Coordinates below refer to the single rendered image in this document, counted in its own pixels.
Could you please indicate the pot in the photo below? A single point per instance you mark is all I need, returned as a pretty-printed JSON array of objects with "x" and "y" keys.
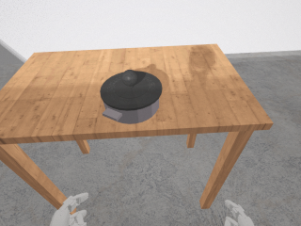
[{"x": 130, "y": 116}]

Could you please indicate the knob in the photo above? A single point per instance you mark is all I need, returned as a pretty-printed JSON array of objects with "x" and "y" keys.
[{"x": 129, "y": 78}]

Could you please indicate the left robot hand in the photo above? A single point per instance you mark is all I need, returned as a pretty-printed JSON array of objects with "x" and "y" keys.
[{"x": 62, "y": 216}]

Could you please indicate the table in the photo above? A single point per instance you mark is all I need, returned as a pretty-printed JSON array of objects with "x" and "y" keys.
[{"x": 56, "y": 96}]

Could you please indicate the lid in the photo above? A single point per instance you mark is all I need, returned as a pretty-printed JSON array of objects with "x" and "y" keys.
[{"x": 144, "y": 93}]

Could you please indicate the right robot hand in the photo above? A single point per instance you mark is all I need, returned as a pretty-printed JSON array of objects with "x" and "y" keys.
[{"x": 239, "y": 213}]

